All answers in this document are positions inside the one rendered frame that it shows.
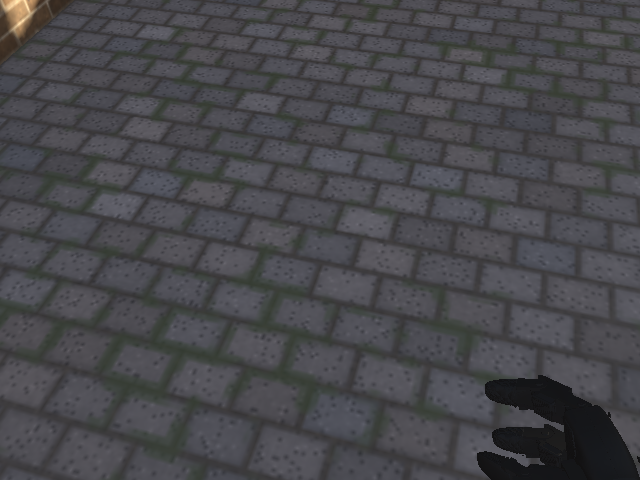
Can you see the right robot hand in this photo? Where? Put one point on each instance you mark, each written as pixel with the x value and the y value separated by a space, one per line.
pixel 590 448

